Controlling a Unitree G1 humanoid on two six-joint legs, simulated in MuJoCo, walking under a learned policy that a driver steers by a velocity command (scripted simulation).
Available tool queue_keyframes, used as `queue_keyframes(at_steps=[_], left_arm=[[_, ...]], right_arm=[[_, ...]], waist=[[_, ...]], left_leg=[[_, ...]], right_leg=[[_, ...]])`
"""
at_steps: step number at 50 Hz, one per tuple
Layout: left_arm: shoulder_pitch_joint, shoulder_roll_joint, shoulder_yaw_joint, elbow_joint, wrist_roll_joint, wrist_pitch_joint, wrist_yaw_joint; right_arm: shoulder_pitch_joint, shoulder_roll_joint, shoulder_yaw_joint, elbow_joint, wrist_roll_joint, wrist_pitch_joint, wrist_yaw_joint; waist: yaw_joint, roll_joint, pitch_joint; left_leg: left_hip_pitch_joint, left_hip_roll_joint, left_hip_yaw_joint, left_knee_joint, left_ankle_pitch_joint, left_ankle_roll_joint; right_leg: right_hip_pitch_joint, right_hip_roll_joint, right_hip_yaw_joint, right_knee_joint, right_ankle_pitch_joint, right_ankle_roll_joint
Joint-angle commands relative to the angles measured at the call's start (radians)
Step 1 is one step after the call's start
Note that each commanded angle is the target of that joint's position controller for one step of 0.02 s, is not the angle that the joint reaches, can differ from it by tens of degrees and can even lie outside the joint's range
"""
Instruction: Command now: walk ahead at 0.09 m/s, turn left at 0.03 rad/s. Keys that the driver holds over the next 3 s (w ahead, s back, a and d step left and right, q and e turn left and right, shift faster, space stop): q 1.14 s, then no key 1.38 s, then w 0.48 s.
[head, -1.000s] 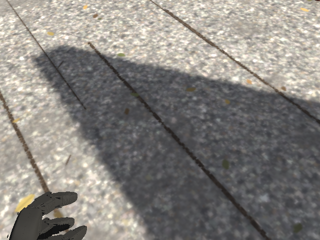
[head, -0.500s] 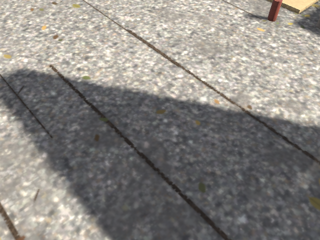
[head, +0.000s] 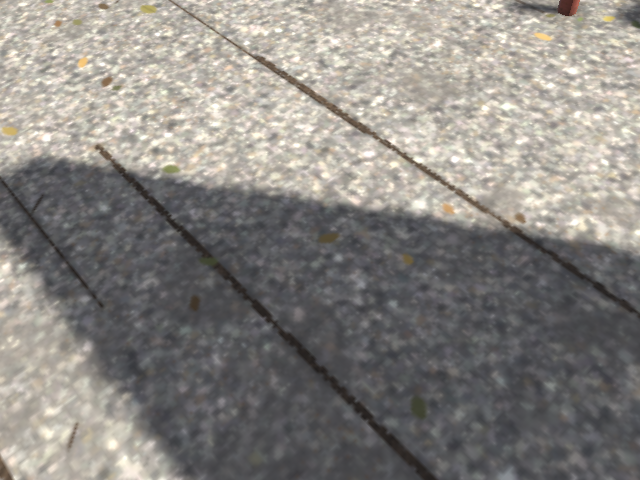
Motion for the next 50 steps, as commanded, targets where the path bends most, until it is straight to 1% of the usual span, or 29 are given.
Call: queue_keyframes(at_steps=[1, 3, 6, 7, 8, 9, 10, 11, 12, 14, 15, 16, 19, 20, 23, 24, 25, 26, 27, 28, 29, 30, 31, 34, 38, 43, 47, 49, 50], left_arm=[[-0.065, 0.168, 0.045, -0.05, -0.003, -0.008, 0.024], [-0.054, 0.176, 0.051, -0.046, -0.004, -0.005, 0.025], [-0.072, 0.193, 0.061, -0.06, -0.019, 0.012, 0.037], [-0.054, 0.196, 0.065, -0.061, -0.021, 0.017, 0.042], [-0.03, 0.192, 0.069, -0.067, -0.013, 0.017, 0.047], [0.002, 0.17, 0.069, -0.091, 0.006, 0.007, 0.047], [-0.048, 0.161, 0.057, -0.116, 0.02, -0.004, 0.042], [-0.135, 0.132, 0.048, -0.151, 0.011, -0.002, 0.027], [-0.125, 0.128, 0.045, -0.142, -0.008, 0.011, 0.02], [-0.136, 0.115, 0.039, -0.144, -0.009, 0.036, 0.028], [-0.138, 0.087, 0.028, -0.139, -0.004, 0.041, 0.031], [-0.14, 0.078, 0.022, -0.137, -0.004, 0.043, 0.026], [-0.124, 0.098, 0.02, -0.124, -0.012, 0.042, 0.007], [-0.15, 0.091, 0.016, -0.137, -0.012, 0.042, 0.002], [-0.111, 0.097, 0.022, -0.126, 0.0, 0.038, -0.005], [-0.077, 0.125, 0.035, -0.12, 0.008, 0.04, 0.0], [-0.002, 0.229, 0.064, -0.122, 0.022, 0.047, 0.018], [-0.005, 0.306, 0.079, -0.131, 0.063, 0.044, 0.017], [-0.06, 0.262, 0.064, -0.167, 0.067, 0.028, 0.022], [-0.129, 0.206, 0.046, -0.176, 0.052, 0.022, 0.027], [-0.181, 0.165, 0.033, -0.187, 0.03, 0.022, 0.029], [-0.203, 0.144, 0.028, -0.186, 0.003, 0.025, 0.038], [-0.191, 0.14, 0.022, -0.179, 0.0, 0.029, 0.045], [-0.117, 0.146, 0.022, -0.143, 0.009, 0.046, 0.06], [-0.069, 0.193, 0.04, -0.115, 0.006, 0.058, 0.068], [-0.093, 0.243, 0.06, -0.102, -0.004, 0.062, 0.057], [-0.094, 0.282, 0.074, -0.082, -0.027, 0.059, 0.041], [-0.116, 0.275, 0.074, -0.073, -0.049, 0.063, 0.038], [-0.066, 0.241, 0.068, -0.049, -0.044, 0.064, 0.034]], right_arm=[[-0.013, -0.018, 0.002, -0.044, 0.002, -0.009, -0.002], [-0.03, -0.041, 0.0, -0.046, 0.007, -0.003, 0.004], [-0.076, -0.062, -0.008, -0.077, 0.006, 0.0, 0.021], [-0.075, -0.072, -0.013, -0.081, 0.001, -0.002, 0.026], [-0.063, -0.109, -0.025, -0.089, -0.006, -0.004, 0.026], [-0.026, -0.172, -0.046, -0.089, -0.017, -0.008, 0.022], [0.08, -0.19, -0.052, -0.079, -0.021, -0.006, 0.018], [0.152, -0.166, -0.04, -0.053, -0.024, -0.01, 0.019], [0.108, -0.162, -0.038, -0.058, -0.013, -0.008, 0.014], [-0.009, -0.157, -0.04, -0.08, 0.006, 0.009, 0.008], [-0.025, -0.162, -0.044, -0.086, 0.009, 0.025, 0.002], [-0.034, -0.174, -0.05, -0.094, 0.006, 0.04, -0.004], [-0.056, -0.184, -0.057, -0.111, 0.011, 0.059, -0.012], [-0.05, -0.185, -0.055, -0.112, 0.015, 0.066, -0.016], [-0.062, -0.177, -0.05, -0.121, 0.012, 0.077, -0.036], [-0.052, -0.155, -0.044, -0.124, 0.007, 0.075, -0.039], [-0.058, -0.099, -0.024, -0.134, 0.005, 0.067, -0.037], [-0.042, -0.095, -0.023, -0.173, 0.014, 0.049, -0.039], [0.001, -0.181, -0.051, -0.146, 0.014, 0.036, -0.037], [0.032, -0.215, -0.066, -0.114, 0.02, 0.041, -0.037], [0.069, -0.199, -0.066, -0.079, 0.022, 0.054, -0.044], [0.084, -0.195, -0.065, -0.07, 0.004, 0.065, -0.046], [0.079, -0.171, -0.06, -0.073, 0.006, 0.07, -0.041], [0.019, -0.123, -0.036, -0.112, 0.021, 0.07, -0.031], [-0.016, -0.116, -0.025, -0.143, 0.011, 0.068, -0.025], [-0.046, -0.104, -0.014, -0.175, 0.001, 0.065, 0.002], [-0.038, -0.114, -0.022, -0.185, 0.007, 0.066, 0.023], [0.025, -0.11, -0.031, -0.157, 0.009, 0.065, 0.032], [0.077, -0.14, -0.045, -0.131, 0.004, 0.062, 0.025]], waist=[[-0.021, -0.15, -0.139], [0.0, -0.155, -0.14], [-0.002, -0.148, -0.087], [-0.003, -0.129, -0.083], [0.002, -0.074, -0.103], [0.026, 0.072, -0.17], [-0.048, 0.188, -0.25], [-0.092, 0.248, -0.285], [-0.069, 0.147, -0.266], [-0.016, 0.05, -0.151], [-0.004, 0.058, -0.148], [-0.004, 0.078, -0.154], [0.0, 0.118, -0.184], [-0.003, 0.124, -0.179], [0.025, 0.126, -0.15], [0.034, 0.102, -0.142], [0.053, -0.077, -0.121], [0.027, -0.311, -0.12], [0.003, -0.215, -0.108], [-0.035, -0.161, -0.079], [-0.057, -0.132, -0.069], [-0.052, -0.117, -0.056], [-0.043, -0.119, -0.049], [0.007, -0.141, -0.058], [0.032, -0.163, -0.076], [0.033, -0.181, -0.05], [0.02, -0.2, -0.061], [-0.027, -0.165, -0.071], [-0.035, -0.094, -0.078]], left_leg=[[0.108, -0.005, 0.05, -0.174, 0.072, -0.017], [0.124, -0.009, 0.065, -0.214, 0.129, -0.005], [0.115, -0.029, 0.092, -0.305, 0.156, 0.047], [0.145, -0.035, 0.086, -0.354, 0.236, 0.073], [0.223, -0.014, 0.028, -0.364, 0.48, 0.107], [0.394, 0.078, -0.126, -0.312, 0.801, 0.192], [0.525, 0.236, -0.334, -0.392, 0.933, 0.354], [0.606, 0.325, -0.49, -0.475, 0.948, 0.433], [0.582, 0.318, -0.459, -0.468, 0.807, 0.403], [0.421, 0.221, -0.322, -0.488, 0.653, 0.289], [0.376, 0.198, -0.307, -0.501, 0.63, 0.275], [0.336, 0.176, -0.299, -0.501, 0.63, 0.274], [0.277, 0.141, -0.274, -0.506, 0.541, 0.251], [0.26, 0.138, -0.284, -0.512, 0.499, 0.245], [0.175, 0.088, -0.291, -0.478, 0.262, 0.175], [0.102, 0.058, -0.291, -0.432, 0.127, 0.135], [-0.072, -0.046, -0.214, -0.216, -0.094, 0.068], [-0.176, -0.148, -0.154, 0.041, -0.321, 0.025], [-0.178, -0.093, -0.202, 0.261, -0.285, 0.003], [-0.191, -0.08, -0.188, 0.343, -0.202, -0.009], [-0.176, -0.068, -0.173, 0.361, -0.134, -0.027], [-0.18, -0.062, -0.155, 0.386, -0.064, -0.045], [-0.154, -0.065, -0.127, 0.401, -0.023, -0.062], [-0.158, -0.057, -0.075, 0.3, 0.019, -0.093], [-0.147, -0.003, -0.049, 0.181, -0.026, -0.107], [-0.014, 0.049, 0.023, -0.005, -0.074, -0.065], [0.11, 0.032, 0.083, -0.197, -0.079, -0.002], [0.237, -0.006, 0.133, -0.409, 0.075, 0.05], [0.353, -0.029, 0.109, -0.496, 0.193, 0.082]], right_leg=[[0.089, -0.195, 0.075, -0.048, 0.908, -0.116], [0.104, -0.219, 0.078, -0.044, 0.837, -0.119], [0.106, -0.244, 0.088, 0.014, 0.701, -0.111], [0.098, -0.232, 0.075, 0.052, 0.661, -0.091], [0.061, -0.189, 0.032, 0.131, 0.614, -0.053], [-0.086, -0.087, -0.053, 0.296, 0.488, 0.018], [-0.247, 0.024, -0.076, 0.566, 0.122, 0.092], [-0.396, 0.046, 0.06, 0.705, -0.372, 0.095], [-0.436, 0.001, 0.126, 0.764, -0.398, 0.09], [-0.425, -0.031, 0.094, 0.571, -0.32, 0.082], [-0.367, -0.015, 0.061, 0.479, -0.295, 0.099], [-0.308, 0.004, 0.045, 0.436, -0.251, 0.111], [-0.179, 0.033, 0.037, 0.309, -0.106, 0.113], [-0.155, 0.042, 0.031, 0.273, -0.072, 0.104], [0.003, 0.06, -0.001, 0.051, 0.085, 0.077], [0.092, 0.01, 0.03, 0.01, 0.109, 0.058], [0.203, -0.208, 0.242, -0.086, 0.178, -0.011], [0.111, -0.454, 0.601, -0.206, 0.184, -0.181], [0.076, -0.478, 0.614, -0.219, 0.173, -0.257], [0.046, -0.42, 0.476, -0.193, 0.186, -0.223], [0.045, -0.342, 0.364, -0.172, 0.172, -0.168], [0.052, -0.301, 0.289, -0.168, 0.19, -0.143], [0.041, -0.272, 0.223, -0.169, 0.247, -0.136], [0.144, -0.249, 0.129, -0.176, 0.326, -0.152], [0.247, -0.311, 0.102, -0.187, 0.364, -0.178], [0.186, -0.342, 0.025, -0.197, 0.312, -0.178], [0.173, -0.358, -0.019, -0.142, 0.361, -0.138], [0.14, -0.336, -0.072, -0.049, 0.351, -0.075], [0.073, -0.291, -0.123, 0.056, 0.304, -0.014]])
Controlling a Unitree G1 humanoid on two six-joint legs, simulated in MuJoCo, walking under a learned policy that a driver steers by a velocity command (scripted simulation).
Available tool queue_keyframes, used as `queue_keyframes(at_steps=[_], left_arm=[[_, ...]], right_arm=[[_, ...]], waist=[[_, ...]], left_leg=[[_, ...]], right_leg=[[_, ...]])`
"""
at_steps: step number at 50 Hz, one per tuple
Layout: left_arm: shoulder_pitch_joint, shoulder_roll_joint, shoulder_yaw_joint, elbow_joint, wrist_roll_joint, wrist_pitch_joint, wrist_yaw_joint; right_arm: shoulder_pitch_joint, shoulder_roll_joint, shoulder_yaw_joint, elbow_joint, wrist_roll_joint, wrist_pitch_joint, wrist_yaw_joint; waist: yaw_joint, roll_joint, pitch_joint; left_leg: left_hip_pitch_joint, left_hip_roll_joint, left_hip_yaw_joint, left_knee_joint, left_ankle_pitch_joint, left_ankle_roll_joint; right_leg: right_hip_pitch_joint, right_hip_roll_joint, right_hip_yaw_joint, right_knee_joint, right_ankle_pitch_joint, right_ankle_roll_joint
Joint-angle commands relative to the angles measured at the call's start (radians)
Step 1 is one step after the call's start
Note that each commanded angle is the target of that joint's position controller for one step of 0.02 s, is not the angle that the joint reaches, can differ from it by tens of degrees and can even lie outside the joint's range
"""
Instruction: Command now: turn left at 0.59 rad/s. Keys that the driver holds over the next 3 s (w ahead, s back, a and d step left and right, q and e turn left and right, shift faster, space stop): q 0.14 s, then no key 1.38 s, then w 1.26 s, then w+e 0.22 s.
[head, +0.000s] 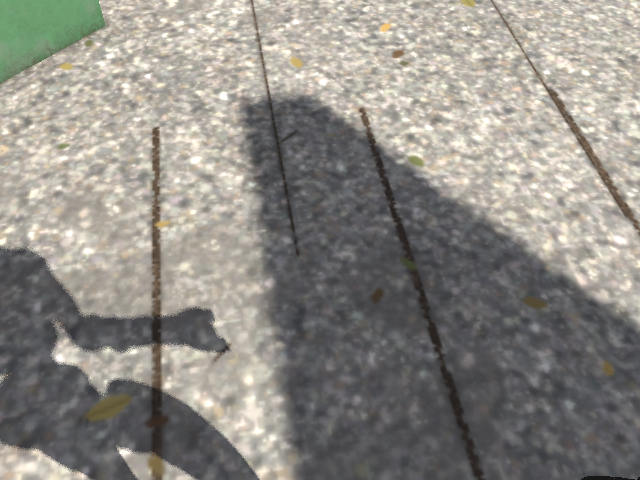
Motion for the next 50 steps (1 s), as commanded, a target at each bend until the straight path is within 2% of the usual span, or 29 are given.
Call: queue_keyframes(at_steps=[1, 2, 3, 4, 5, 6, 7, 8, 9, 12, 15, 17, 20, 21, 22, 23, 24, 25, 26, 27, 31, 40, 50], left_arm=[[0.021, 0.08, 0.024, -0.039, 0.031, -0.006, -0.009], [-0.062, 0.07, 0.01, -0.122, 0.061, -0.008, -0.001], [-0.12, 0.133, 0.027, -0.115, 0.046, -0.006, 0.004], [-0.117, 0.134, 0.029, -0.113, 0.027, -0.003, 0.005], [-0.082, 0.136, 0.036, -0.091, 0.028, -0.007, 0.012], [-0.065, 0.154, 0.042, -0.079, 0.037, -0.009, 0.018], [-0.05, 0.146, 0.042, -0.068, 0.04, -0.012, 0.015], [-0.027, 0.126, 0.036, -0.058, 0.04, -0.015, 0.002], [-0.023, 0.111, 0.03, -0.055, 0.035, -0.017, -0.007], [-0.055, 0.077, 0.013, -0.056, 0.029, -0.013, -0.016], [-0.081, 0.075, 0.005, -0.063, 0.026, -0.011, -0.022], [-0.082, 0.082, 0.005, -0.065, 0.023, -0.011, -0.024], [-0.073, 0.081, 0.003, -0.067, 0.02, -0.015, -0.025], [-0.06, 0.074, 0.001, -0.063, 0.021, -0.019, -0.027], [-0.036, 0.062, -0.003, -0.054, 0.025, -0.025, -0.031], [-0.018, 0.069, -0.005, -0.046, 0.037, -0.032, -0.034], [0.003, 0.12, 0.003, -0.045, 0.046, -0.036, -0.031], [-0.029, 0.174, 0.016, -0.036, 0.042, -0.037, -0.032], [-0.052, 0.11, 0.004, -0.043, 0.036, -0.038, -0.035], [-0.061, 0.081, -0.005, -0.043, 0.036, -0.04, -0.037], [-0.041, 0.08, -0.013, -0.023, 0.037, -0.057, -0.034], [-0.031, 0.077, -0.028, 0.014, 0.034, -0.049, -0.026], [-0.021, 0.07, -0.039, 0.085, 0.034, -0.047, -0.025]], right_arm=[[0.157, -0.212, -0.078, -0.017, 0.0, -0.019, -0.015], [0.145, -0.308, -0.09, -0.046, -0.026, -0.034, -0.014], [0.145, -0.253, -0.073, -0.05, -0.051, -0.06, 0.0], [0.103, -0.231, -0.06, -0.031, -0.047, -0.08, -0.001], [0.05, -0.219, -0.06, -0.024, -0.016, -0.08, -0.006], [0.006, -0.185, -0.048, -0.025, 0.005, -0.072, -0.015], [-0.005, -0.171, -0.038, -0.026, 0.007, -0.065, -0.024], [-0.003, -0.161, -0.032, -0.023, -0.007, -0.059, -0.027], [0.003, -0.158, -0.03, -0.017, -0.012, -0.061, -0.033], [0.021, -0.152, -0.024, 0.007, -0.016, -0.063, -0.04], [0.016, -0.16, -0.02, 0.025, -0.024, -0.058, -0.041], [0.012, -0.161, -0.016, 0.037, -0.027, -0.057, -0.033], [0.005, -0.141, -0.001, 0.062, -0.026, -0.058, -0.024], [-0.006, -0.131, 0.005, 0.069, -0.023, -0.059, -0.023], [-0.015, -0.118, 0.012, 0.078, -0.017, -0.059, -0.023], [0.002, -0.105, 0.017, 0.087, -0.018, -0.061, -0.023], [0.033, -0.094, 0.02, 0.092, -0.038, -0.069, -0.023], [0.101, -0.095, 0.016, 0.1, -0.041, -0.078, -0.016], [0.076, -0.103, 0.018, 0.116, -0.044, -0.079, -0.018], [0.033, -0.118, 0.013, 0.118, -0.039, -0.075, -0.021], [0.014, -0.095, 0.013, 0.126, -0.029, -0.048, -0.028], [0.037, -0.087, 0.01, 0.203, -0.027, -0.05, -0.036], [0.054, -0.093, 0.01, 0.297, -0.026, -0.055, -0.048]], waist=[[-0.049, 0.162, -0.135], [-0.057, 0.366, -0.15], [-0.11, 0.211, -0.21], [-0.072, 0.192, -0.168], [-0.034, 0.154, -0.139], [-0.017, 0.141, -0.131], [-0.006, 0.14, -0.145], [0.004, 0.14, -0.176], [0.001, 0.117, -0.187], [-0.019, 0.114, -0.176], [-0.032, 0.134, -0.145], [-0.039, 0.138, -0.123], [-0.038, 0.14, -0.106], [-0.024, 0.132, -0.103], [0.0, 0.116, -0.101], [0.005, 0.085, -0.111], [-0.018, 0.014, -0.139], [-0.091, -0.117, -0.15], [-0.059, -0.122, -0.162], [-0.039, -0.103, -0.132], [-0.027, -0.077, -0.104], [-0.017, -0.001, -0.066], [-0.02, -0.002, -0.043]], left_leg=[[0.315, 0.106, -0.208, -0.216, 0.551, 0.128], [0.328, 0.337, -0.555, -0.235, 0.76, 0.345], [0.316, 0.35, -0.528, -0.262, 0.719, 0.403], [0.285, 0.293, -0.431, -0.267, 0.677, 0.353], [0.27, 0.22, -0.357, -0.257, 0.601, 0.282], [0.259, 0.192, -0.332, -0.25, 0.597, 0.242], [0.236, 0.17, -0.31, -0.247, 0.654, 0.231], [0.244, 0.163, -0.295, -0.238, 0.688, 0.24], [0.251, 0.16, -0.286, -0.241, 0.675, 0.239], [0.261, 0.147, -0.282, -0.245, 0.599, 0.229], [0.209, 0.146, -0.298, -0.253, 0.514, 0.231], [0.169, 0.144, -0.314, -0.252, 0.467, 0.236], [0.137, 0.142, -0.351, -0.237, 0.425, 0.236], [0.133, 0.132, -0.356, -0.224, 0.417, 0.225], [0.12, 0.11, -0.348, -0.209, 0.399, 0.2], [0.094, 0.083, -0.341, -0.2, 0.359, 0.158], [0.063, 0.029, -0.296, -0.147, 0.287, 0.107], [0.049, -0.05, -0.221, -0.147, 0.173, 0.072], [0.107, -0.061, -0.19, -0.147, 0.134, 0.042], [0.108, -0.063, -0.187, -0.14, 0.156, 0.035], [0.126, -0.051, -0.198, -0.138, 0.242, 0.052], [0.13, -0.046, -0.201, -0.163, 0.253, 0.032], [0.15, -0.043, -0.194, -0.184, 0.241, 0.019]], right_leg=[[-0.167, -0.052, 0.017, 0.308, 0.025, -0.003], [-0.43, 0.094, 0.087, 0.527, -0.403, 0.061], [-0.44, 0.092, 0.251, 0.687, -0.416, 0.059], [-0.461, 0.078, 0.287, 0.708, -0.327, 0.042], [-0.468, 0.063, 0.303, 0.685, -0.232, 0.034], [-0.469, 0.059, 0.314, 0.653, -0.158, 0.034], [-0.424, 0.076, 0.31, 0.661, -0.104, 0.038], [-0.396, 0.09, 0.3, 0.67, -0.073, 0.044], [-0.382, 0.09, 0.303, 0.64, -0.053, 0.047], [-0.343, 0.084, 0.304, 0.47, -0.012, 0.057], [-0.256, 0.076, 0.305, 0.335, -0.026, 0.056], [-0.196, 0.079, 0.3, 0.268, -0.061, 0.05], [-0.112, 0.086, 0.291, 0.16, -0.097, 0.032], [-0.074, 0.09, 0.284, 0.083, -0.063, 0.022], [-0.007, 0.095, 0.275, -0.047, 0.043, 0.008], [0.085, 0.074, 0.297, -0.123, 0.208, -0.005], [0.172, -0.004, 0.363, -0.102, 0.455, -0.03], [0.17, -0.036, 0.385, -0.037, 0.534, -0.094], [0.111, -0.032, 0.394, -0.059, 0.41, -0.124], [0.09, -0.009, 0.379, -0.065, 0.338, -0.11], [0.066, 0.029, 0.344, -0.061, 0.266, -0.071], [0.074, 0.053, 0.328, -0.063, 0.21, -0.069], [0.068, 0.071, 0.321, -0.094, 0.164, -0.068]])
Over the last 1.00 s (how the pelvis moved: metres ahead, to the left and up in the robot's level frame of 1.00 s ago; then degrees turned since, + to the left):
0.07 0.01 -0.01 31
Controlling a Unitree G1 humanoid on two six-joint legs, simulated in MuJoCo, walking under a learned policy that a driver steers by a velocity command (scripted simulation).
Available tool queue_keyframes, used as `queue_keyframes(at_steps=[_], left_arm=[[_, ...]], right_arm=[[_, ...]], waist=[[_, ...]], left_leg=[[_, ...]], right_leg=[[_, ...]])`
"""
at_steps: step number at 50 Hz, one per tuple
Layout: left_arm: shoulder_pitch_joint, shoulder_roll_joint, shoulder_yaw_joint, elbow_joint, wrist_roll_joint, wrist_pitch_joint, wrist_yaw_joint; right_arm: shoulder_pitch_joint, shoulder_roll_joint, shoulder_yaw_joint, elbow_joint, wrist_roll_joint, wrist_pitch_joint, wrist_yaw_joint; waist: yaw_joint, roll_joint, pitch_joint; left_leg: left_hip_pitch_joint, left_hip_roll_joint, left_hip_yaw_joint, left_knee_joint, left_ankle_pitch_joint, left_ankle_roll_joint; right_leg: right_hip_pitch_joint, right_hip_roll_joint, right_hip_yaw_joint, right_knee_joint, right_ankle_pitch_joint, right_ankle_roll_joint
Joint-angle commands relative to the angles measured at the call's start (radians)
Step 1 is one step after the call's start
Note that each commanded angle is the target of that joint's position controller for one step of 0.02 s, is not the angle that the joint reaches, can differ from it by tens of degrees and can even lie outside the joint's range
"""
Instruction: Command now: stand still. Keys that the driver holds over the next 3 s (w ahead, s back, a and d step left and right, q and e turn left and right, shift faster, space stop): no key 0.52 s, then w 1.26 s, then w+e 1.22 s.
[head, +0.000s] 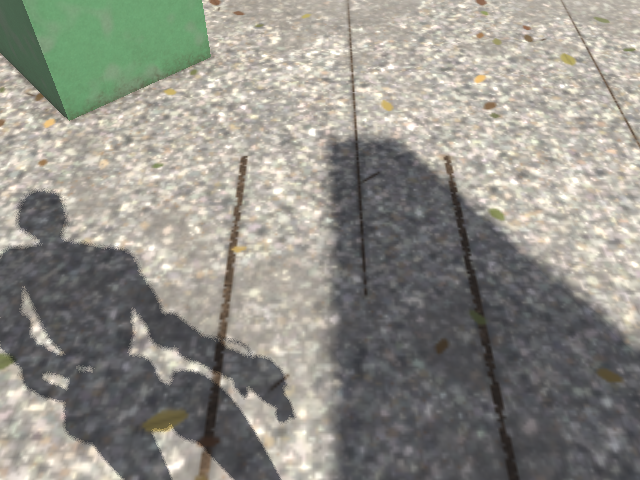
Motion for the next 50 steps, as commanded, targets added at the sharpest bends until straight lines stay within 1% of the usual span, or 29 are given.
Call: queue_keyframes(at_steps=[1, 6, 9, 16, 26, 27, 28, 29, 30, 31, 32, 33, 34, 35, 36, 37, 38, 39, 40, 41, 42, 43, 44, 45, 46, 47, 48, 49, 50], left_arm=[[-0.012, 0.12, 0.024, -0.032, 0.0, -0.011, 0.004], [0.005, 0.118, 0.019, 0.003, 0.0, -0.009, 0.006], [0.005, 0.12, 0.015, 0.017, 0.002, -0.009, 0.008], [0.036, 0.12, 0.01, 0.049, -0.001, -0.011, 0.012], [0.066, 0.113, 0.002, 0.079, -0.002, -0.011, 0.011], [0.08, 0.115, 0.003, 0.088, -0.003, -0.01, 0.013], [0.086, 0.132, 0.009, 0.09, -0.008, -0.007, 0.016], [0.095, 0.161, 0.019, 0.092, -0.016, -0.005, 0.02], [0.127, 0.179, 0.024, 0.095, -0.021, -0.007, 0.024], [0.157, 0.208, 0.034, 0.101, -0.023, -0.012, 0.025], [0.166, 0.22, 0.041, 0.101, -0.022, -0.022, 0.026], [0.163, 0.216, 0.043, 0.095, -0.016, -0.034, 0.025], [0.157, 0.208, 0.044, 0.089, -0.015, -0.042, 0.022], [0.144, 0.199, 0.044, 0.079, -0.022, -0.045, 0.019], [0.128, 0.195, 0.045, 0.069, -0.031, -0.045, 0.017], [0.113, 0.199, 0.047, 0.063, -0.036, -0.043, 0.016], [0.097, 0.208, 0.049, 0.06, -0.044, -0.037, 0.018], [0.088, 0.211, 0.05, 0.059, -0.049, -0.029, 0.018], [0.097, 0.195, 0.045, 0.059, -0.045, -0.024, 0.016], [0.091, 0.16, 0.033, 0.054, -0.039, -0.025, 0.012], [0.065, 0.089, 0.01, 0.035, -0.026, -0.033, 0.002], [0.045, 0.047, 0.0, -0.021, -0.016, -0.055, 0.001], [0.038, 0.099, 0.013, -0.031, -0.05, -0.07, 0.003], [0.028, 0.141, 0.021, -0.033, -0.066, -0.081, -0.001], [0.043, 0.153, 0.028, -0.015, -0.057, -0.085, -0.004], [0.047, 0.154, 0.033, -0.006, -0.037, -0.088, -0.004], [0.037, 0.159, 0.039, -0.006, -0.025, -0.088, -0.008], [0.031, 0.143, 0.038, -0.004, -0.019, -0.085, -0.013], [0.02, 0.123, 0.036, -0.007, -0.015, -0.082, -0.017]], right_arm=[[-0.002, -0.114, -0.023, -0.019, 0.0, -0.012, -0.006], [0.008, -0.11, -0.021, 0.027, 0.001, -0.015, -0.007], [0.008, -0.105, -0.019, 0.047, 0.001, -0.016, -0.007], [0.024, -0.1, -0.015, 0.094, 0.001, -0.022, -0.008], [0.046, -0.093, -0.01, 0.138, 0.003, -0.02, -0.013], [0.061, -0.084, -0.008, 0.146, 0.004, -0.019, -0.014], [0.062, -0.08, -0.008, 0.147, 0.009, -0.018, -0.016], [0.051, -0.074, -0.006, 0.139, 0.015, -0.022, -0.016], [0.023, -0.07, -0.003, 0.123, 0.018, -0.034, -0.013], [-0.009, -0.066, -0.001, 0.102, 0.02, -0.05, -0.008], [-0.038, -0.069, -0.001, 0.086, 0.023, -0.067, -0.002], [-0.047, -0.076, -0.005, 0.08, 0.027, -0.079, 0.005], [-0.034, -0.081, -0.007, 0.08, 0.03, -0.089, 0.013], [-0.022, -0.085, -0.009, 0.082, 0.031, -0.097, 0.02], [-0.025, -0.082, -0.01, 0.082, 0.032, -0.104, 0.025], [-0.021, -0.074, -0.01, 0.087, 0.031, -0.11, 0.029], [0.01, -0.06, -0.009, 0.098, 0.028, -0.115, 0.032], [0.066, -0.055, -0.012, 0.124, 0.026, -0.116, 0.035], [0.136, -0.059, -0.019, 0.156, 0.026, -0.113, 0.036], [0.209, -0.065, -0.025, 0.181, 0.028, -0.108, 0.035], [0.302, -0.11, -0.035, 0.193, 0.028, -0.11, 0.03], [0.382, -0.235, -0.054, 0.189, 0.021, -0.117, 0.038], [0.345, -0.217, -0.044, 0.192, 0.0, -0.134, 0.048], [0.25, -0.152, -0.025, 0.155, 0.006, -0.15, 0.054], [0.184, -0.123, -0.014, 0.13, 0.006, -0.155, 0.058], [0.144, -0.114, -0.008, 0.112, 0.008, -0.154, 0.059], [0.144, -0.096, -0.001, 0.108, 0.007, -0.148, 0.058], [0.174, -0.086, 0.003, 0.114, 0.004, -0.143, 0.054], [0.209, -0.088, 0.004, 0.125, 0.003, -0.139, 0.048]], waist=[[0.002, -0.003, -0.047], [0.004, -0.004, -0.045], [0.001, -0.01, -0.019], [0.003, -0.003, -0.02], [0.003, -0.002, -0.016], [0.002, -0.013, -0.037], [0.007, -0.036, -0.027], [0.015, -0.085, -0.004], [0.031, -0.131, 0.028], [0.043, -0.163, 0.062], [0.048, -0.16, 0.1], [0.047, -0.148, 0.111], [0.038, -0.136, 0.101], [0.03, -0.115, 0.084], [0.024, -0.104, 0.069], [0.016, -0.104, 0.048], [-0.007, -0.113, 0.021], [-0.037, -0.106, 0.001], [-0.06, -0.088, -0.018], [-0.091, -0.052, -0.027], [-0.127, 0.104, -0.048], [-0.128, 0.3, -0.076], [-0.1, 0.221, -0.03], [-0.066, 0.138, 0.057], [-0.04, 0.114, 0.075], [-0.024, 0.1, 0.063], [-0.021, 0.099, 0.054], [-0.025, 0.105, 0.037], [-0.031, 0.103, 0.024]], left_leg=[[-0.005, 0.046, -0.034, -0.064, 0.221, 0.022], [0.0, 0.043, -0.025, -0.078, 0.185, 0.016], [-0.008, 0.043, -0.021, -0.087, 0.16, 0.009], [-0.011, 0.043, -0.012, -0.093, 0.177, 0.004], [-0.016, 0.043, -0.001, -0.098, 0.185, -0.001], [-0.013, 0.028, 0.018, -0.087, 0.1, 0.001], [-0.043, 0.001, 0.049, -0.049, -0.026, 0.009], [-0.103, -0.024, 0.083, 0.019, -0.152, 0.018], [-0.189, -0.028, 0.107, 0.102, -0.206, 0.029], [-0.249, -0.005, 0.125, 0.194, -0.195, 0.035], [-0.295, 0.042, 0.107, 0.28, -0.183, 0.041], [-0.352, 0.073, 0.086, 0.355, -0.212, 0.048], [-0.398, 0.098, 0.077, 0.391, -0.239, 0.054], [-0.403, 0.115, 0.081, 0.361, -0.236, 0.061], [-0.362, 0.116, 0.098, 0.282, -0.209, 0.064], [-0.278, 0.1, 0.127, 0.198, -0.163, 0.062], [-0.157, 0.076, 0.161, 0.107, -0.087, 0.057], [-0.02, 0.04, 0.207, 0.022, 0.028, 0.049], [0.096, 0.002, 0.234, 0.004, 0.062, 0.037], [0.182, 0.008, 0.211, -0.022, 0.038, 0.041], [0.278, 0.171, -0.029, -0.141, -0.084, 0.091], [0.358, 0.396, -0.465, -0.297, -0.224, 0.234], [0.277, 0.477, -0.621, -0.355, -0.432, 0.323], [0.233, 0.437, -0.534, -0.365, -0.458, 0.291], [0.207, 0.38, -0.407, -0.362, -0.344, 0.242], [0.19, 0.336, -0.307, -0.364, -0.195, 0.202], [0.179, 0.297, -0.215, -0.366, -0.042, 0.173], [0.178, 0.267, -0.144, -0.363, 0.097, 0.163], [0.189, 0.253, -0.097, -0.355, 0.225, 0.167]], right_leg=[[0.012, -0.062, 0.065, -0.092, 0.164, -0.026], [0.009, -0.059, 0.065, -0.111, 0.11, -0.023], [-0.011, -0.055, 0.069, -0.127, 0.066, -0.019], [-0.002, -0.049, 0.066, -0.128, 0.094, -0.023], [-0.001, -0.046, 0.067, -0.131, 0.12, -0.028], [0.007, -0.041, 0.067, -0.144, 0.012, -0.032], [-0.001, -0.043, 0.086, -0.164, -0.167, -0.048], [-0.014, -0.073, 0.145, -0.202, -0.353, -0.083], [-0.009, -0.155, 0.265, -0.27, -0.5, -0.137], [-0.016, -0.259, 0.403, -0.341, -0.576, -0.199], [-0.042, -0.328, 0.494, -0.382, -0.556, -0.244], [-0.022, -0.357, 0.525, -0.395, -0.494, -0.264], [0.021, -0.366, 0.518, -0.392, -0.433, -0.263], [0.051, -0.348, 0.466, -0.381, -0.37, -0.241], [0.051, -0.313, 0.395, -0.371, -0.303, -0.212], [0.02, -0.269, 0.316, -0.353, -0.237, -0.189], [-0.038, -0.227, 0.245, -0.329, -0.197, -0.172], [-0.115, -0.193, 0.188, -0.284, -0.185, -0.16], [-0.187, -0.164, 0.158, -0.223, -0.196, -0.15], [-0.255, -0.133, 0.129, -0.133, -0.2, -0.129], [-0.368, -0.055, 0.034, 0.15, -0.155, -0.071], [-0.571, 0.051, -0.015, 0.45, -0.286, -0.032], [-0.651, 0.005, 0.083, 0.626, -0.314, -0.053], [-0.714, -0.055, 0.116, 0.666, -0.197, -0.075], [-0.7, -0.092, 0.097, 0.651, -0.088, -0.08], [-0.665, -0.114, 0.087, 0.603, -0.006, -0.076], [-0.626, -0.129, 0.075, 0.553, 0.059, -0.065], [-0.596, -0.128, 0.051, 0.526, 0.108, -0.052], [-0.592, -0.123, 0.029, 0.503, 0.141, -0.035]])
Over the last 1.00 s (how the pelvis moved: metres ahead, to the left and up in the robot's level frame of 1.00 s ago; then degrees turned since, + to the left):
0.03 -0.01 0.00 11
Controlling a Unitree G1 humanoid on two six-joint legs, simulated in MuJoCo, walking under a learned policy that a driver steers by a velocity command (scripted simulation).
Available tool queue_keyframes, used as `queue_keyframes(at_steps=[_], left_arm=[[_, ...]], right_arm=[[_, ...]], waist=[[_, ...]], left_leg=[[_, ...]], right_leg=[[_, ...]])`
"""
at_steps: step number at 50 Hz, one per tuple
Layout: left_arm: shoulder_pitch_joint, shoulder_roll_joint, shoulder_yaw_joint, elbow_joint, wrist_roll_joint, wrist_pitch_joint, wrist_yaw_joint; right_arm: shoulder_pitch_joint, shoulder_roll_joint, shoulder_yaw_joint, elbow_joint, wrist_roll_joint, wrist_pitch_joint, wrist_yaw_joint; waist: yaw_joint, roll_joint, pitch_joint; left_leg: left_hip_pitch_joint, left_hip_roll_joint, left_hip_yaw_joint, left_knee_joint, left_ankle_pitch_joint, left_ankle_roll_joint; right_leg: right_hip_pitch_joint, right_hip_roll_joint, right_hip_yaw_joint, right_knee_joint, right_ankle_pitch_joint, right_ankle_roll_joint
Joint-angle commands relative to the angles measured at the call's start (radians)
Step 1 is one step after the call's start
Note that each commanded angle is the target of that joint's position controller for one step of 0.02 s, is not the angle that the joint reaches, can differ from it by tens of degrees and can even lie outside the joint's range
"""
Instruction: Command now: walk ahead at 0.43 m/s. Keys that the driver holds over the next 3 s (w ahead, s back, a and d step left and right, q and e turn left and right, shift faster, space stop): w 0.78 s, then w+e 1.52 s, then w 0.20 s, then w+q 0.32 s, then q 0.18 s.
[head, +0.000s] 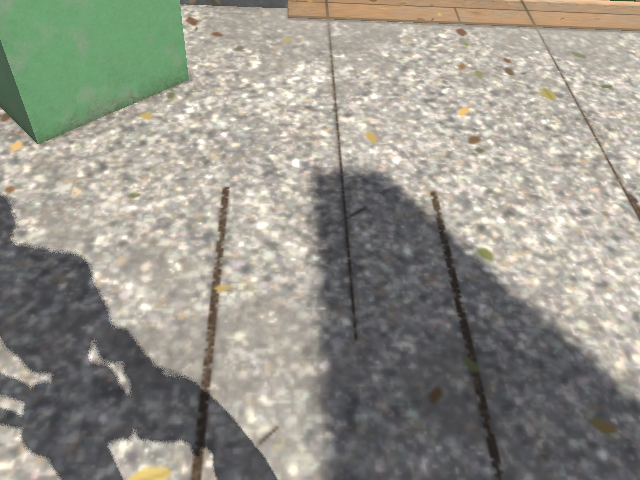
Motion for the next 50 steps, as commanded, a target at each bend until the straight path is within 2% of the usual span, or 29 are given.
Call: queue_keyframes(at_steps=[1, 5, 10, 13, 14, 15, 16, 17, 18, 19, 20, 21, 23, 24, 26, 28, 30, 33, 36, 40, 41, 42, 43, 44, 45, 46, 47, 48, 50], left_arm=[[-0.075, 0.053, 0.016, -0.072, 0.013, -0.016, -0.012], [-0.245, 0.007, -0.001, -0.145, 0.007, -0.017, -0.018], [-0.37, 0.011, -0.009, -0.2, -0.005, -0.022, -0.04], [-0.335, 0.05, 0.006, -0.206, -0.005, -0.035, -0.051], [-0.265, 0.077, 0.019, -0.189, -0.003, -0.036, -0.049], [-0.111, 0.113, 0.041, -0.144, -0.006, -0.034, -0.043], [0.077, 0.152, 0.059, -0.093, -0.004, -0.028, -0.033], [0.222, 0.244, 0.084, -0.059, 0.025, -0.02, -0.028], [0.221, 0.167, 0.061, -0.045, 0.017, -0.014, -0.031], [0.12, 0.122, 0.043, -0.057, 0.01, -0.017, -0.031], [0.023, 0.091, 0.033, -0.077, 0.012, -0.021, -0.03], [-0.037, 0.064, 0.024, -0.081, 0.02, -0.028, -0.036], [-0.076, 0.03, 0.014, -0.076, 0.032, -0.037, -0.044], [-0.066, 0.032, 0.015, -0.066, 0.028, -0.04, -0.046], [-0.03, 0.057, 0.019, -0.043, 0.025, -0.045, -0.04], [0.01, 0.087, 0.027, -0.029, 0.027, -0.042, -0.023], [0.041, 0.097, 0.028, -0.02, 0.022, -0.035, -0.009], [0.109, 0.116, 0.032, 0.002, 0.011, -0.029, 0.0], [0.17, 0.12, 0.034, 0.032, 0.002, -0.015, 0.002], [0.175, 0.138, 0.045, 0.041, 0.001, 0.01, 0.007], [0.154, 0.142, 0.045, 0.035, 0.002, 0.016, 0.007], [0.147, 0.119, 0.035, 0.027, 0.01, 0.019, 0.006], [0.155, 0.071, 0.014, -0.007, 0.032, 0.016, 0.006], [0.292, -0.062, -0.02, -0.003, 0.015, -0.004, -0.002], [0.228, 0.071, 0.01, 0.009, -0.013, -0.018, 0.0], [0.141, 0.119, 0.027, -0.019, -0.034, -0.025, 0.001], [0.103, 0.107, 0.028, -0.025, -0.029, -0.024, 0.009], [0.087, 0.093, 0.035, -0.024, -0.015, -0.017, 0.013], [0.122, 0.048, 0.038, -0.017, -0.016, 0.01, 0.009]], right_arm=[[0.052, -0.129, -0.013, -0.03, 0.0, -0.005, -0.01], [0.072, -0.154, -0.012, -0.036, -0.003, 0.006, -0.031], [0.134, -0.163, -0.017, -0.016, 0.011, 0.015, -0.037], [0.108, -0.186, -0.031, -0.025, 0.011, 0.024, -0.043], [0.092, -0.201, -0.038, -0.033, 0.005, 0.031, -0.044], [0.071, -0.2, -0.038, -0.042, -0.003, 0.041, -0.043], [0.054, -0.184, -0.029, -0.064, -0.012, 0.044, -0.041], [0.184, -0.056, 0.006, -0.078, -0.014, 0.027, -0.024], [0.188, -0.058, 0.01, -0.051, 0.003, -0.001, -0.015], [0.082, -0.159, -0.018, -0.092, 0.037, -0.022, -0.009], [-0.011, -0.181, -0.024, -0.124, 0.049, -0.032, -0.013], [-0.053, -0.17, -0.028, -0.135, 0.042, -0.031, -0.022], [-0.012, -0.124, -0.031, -0.128, 0.021, -0.005, -0.032], [0.003, -0.1, -0.029, -0.127, 0.018, 0.006, -0.034], [-0.035, -0.101, -0.032, -0.152, 0.011, 0.02, -0.039], [-0.134, -0.118, -0.037, -0.195, 0.0, 0.021, -0.042], [-0.213, -0.107, -0.033, -0.226, -0.003, 0.011, -0.036], [-0.331, -0.087, -0.021, -0.261, 0.006, 0.002, -0.023], [-0.412, -0.097, -0.016, -0.298, 0.016, -0.002, -0.007], [-0.401, -0.145, -0.03, -0.327, 0.018, -0.012, 0.013], [-0.32, -0.17, -0.045, -0.311, 0.016, -0.015, 0.012], [-0.154, -0.22, -0.071, -0.264, 0.015, -0.017, 0.004], [0.038, -0.304, -0.094, -0.233, -0.002, -0.015, -0.008], [0.074, -0.346, -0.102, -0.209, -0.006, -0.006, -0.002], [0.055, -0.231, -0.073, -0.227, -0.004, -0.008, -0.001], [-0.027, -0.192, -0.06, -0.24, -0.003, -0.012, -0.005], [-0.104, -0.172, -0.052, -0.251, -0.005, -0.015, -0.004], [-0.15, -0.146, -0.047, -0.252, -0.006, -0.018, -0.003], [-0.182, -0.121, -0.044, -0.244, -0.018, -0.026, -0.002]], waist=[[-0.006, 0.134, 0.082], [-0.035, 0.116, 0.112], [-0.05, 0.13, 0.163], [0.008, 0.145, 0.116], [0.049, 0.166, 0.052], [0.128, 0.172, -0.048], [0.207, 0.155, -0.172], [0.165, -0.081, -0.361], [0.164, -0.16, -0.44], [0.148, -0.125, -0.235], [0.116, -0.051, -0.108], [0.08, 0.019, -0.023], [0.017, -0.015, 0.007], [0.005, -0.018, 0.015], [-0.001, -0.017, 0.049], [0.02, 0.003, 0.072], [0.041, 0.003, 0.076], [0.086, 0.003, 0.083], [0.111, 0.004, 0.099], [0.067, -0.018, 0.068], [0.014, -0.026, 0.022], [-0.062, -0.012, -0.085], [-0.119, 0.1, -0.257], [-0.045, 0.37, -0.379], [-0.084, 0.237, -0.317], [-0.07, 0.193, -0.175], [-0.036, 0.124, -0.105], [-0.012, 0.113, -0.047], [0.031, 0.142, -0.018]], left_leg=[[0.137, 0.234, -0.218, -0.198, 0.275, 0.115], [0.063, 0.198, -0.124, -0.223, 0.362, 0.106], [0.114, 0.242, -0.106, -0.223, 0.37, 0.115], [0.218, 0.281, -0.098, -0.126, 0.616, 0.095], [0.242, 0.279, -0.09, -0.036, 0.813, 0.085], [0.224, 0.248, -0.063, 0.138, 0.958, 0.068], [0.056, 0.213, -0.05, 0.372, 0.848, 0.043], [-0.368, 0.05, -0.012, 0.794, 0.374, -0.024], [-0.504, -0.034, -0.14, 0.991, -0.291, -0.019], [-0.604, 0.031, -0.158, 1.066, -0.262, 0.004], [-0.604, 0.088, -0.123, 1.039, -0.167, 0.015], [-0.57, 0.128, -0.101, 0.967, -0.093, 0.012], [-0.456, 0.174, -0.105, 0.884, -0.026, 0.003], [-0.44, 0.18, -0.096, 0.857, -0.02, -0.004], [-0.48, 0.194, -0.08, 0.782, 0.027, -0.026], [-0.558, 0.202, -0.075, 0.657, 0.136, -0.051], [-0.559, 0.188, -0.058, 0.496, 0.262, -0.061], [-0.499, 0.143, -0.019, 0.309, 0.378, -0.063], [-0.53, 0.129, -0.028, 0.224, 0.356, -0.051], [-0.461, 0.098, -0.029, 0.158, 0.202, -0.001], [-0.337, 0.068, -0.006, 0.134, 0.178, 0.017], [-0.099, 0.063, -0.003, 0.134, 0.195, 0.048], [0.221, 0.26, -0.21, 0.172, 0.213, 0.111], [0.518, 0.466, -0.654, 0.051, 0.011, 0.246], [0.454, 0.439, -0.669, -0.01, -0.081, 0.203], [0.323, 0.412, -0.506, -0.03, -0.028, 0.158], [0.188, 0.376, -0.391, -0.063, 0.072, 0.139], [0.09, 0.342, -0.299, -0.102, 0.127, 0.128], [-0.013, 0.299, -0.179, -0.16, 0.184, 0.115]], right_leg=[[-0.262, -0.057, 0.008, -0.062, 0.134, 0.032], [-0.196, -0.027, -0.038, -0.312, 0.266, 0.065], [-0.136, 0.004, -0.048, -0.485, 0.307, 0.038], [-0.056, 0.03, -0.051, -0.531, 0.232, -0.012], [0.041, 0.061, -0.071, -0.518, 0.195, -0.031], [0.23, 0.093, -0.094, -0.525, 0.194, -0.059], [0.532, 0.017, -0.014, -0.489, 0.215, -0.104], [0.97, -0.259, 0.441, -0.514, 0.029, -0.275], [1.004, -0.353, 0.758, -0.712, -0.102, -0.313], [0.836, -0.317, 0.64, -0.754, -0.148, -0.254], [0.653, -0.282, 0.487, -0.788, -0.093, -0.22], [0.491, -0.24, 0.374, -0.828, 0.012, -0.198], [0.337, -0.176, 0.249, -0.885, 0.101, -0.175], [0.301, -0.165, 0.216, -0.905, 0.126, -0.182], [0.263, -0.157, 0.161, -0.937, 0.172, -0.193], [0.286, -0.153, 0.134, -0.949, 0.206, -0.191], [0.304, -0.127, 0.086, -0.945, 0.237, -0.165], [0.333, -0.115, 0.046, -0.941, 0.233, -0.141], [0.454, -0.16, 0.06, -0.902, 0.235, -0.139], [0.584, -0.218, 0.094, -0.781, 0.396, -0.107], [0.574, -0.196, 0.084, -0.683, 0.543, -0.093], [0.503, -0.138, 0.052, -0.492, 0.601, -0.066], [0.293, -0.06, 0.004, -0.169, 0.334, -0.031], [-0.084, 0.109, 0.008, 0.142, -0.309, 0.023], [-0.173, 0.062, 0.138, 0.251, -0.337, 0.012], [-0.219, 0.017, 0.126, 0.262, -0.242, 0.001], [-0.181, -0.032, 0.104, 0.228, -0.151, 0.009], [-0.15, -0.06, 0.102, 0.177, -0.091, 0.016], [-0.063, -0.091, 0.102, 0.138, -0.028, 0.024]])
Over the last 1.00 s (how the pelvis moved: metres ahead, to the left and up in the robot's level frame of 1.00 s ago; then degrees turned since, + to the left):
0.10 0.05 0.01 0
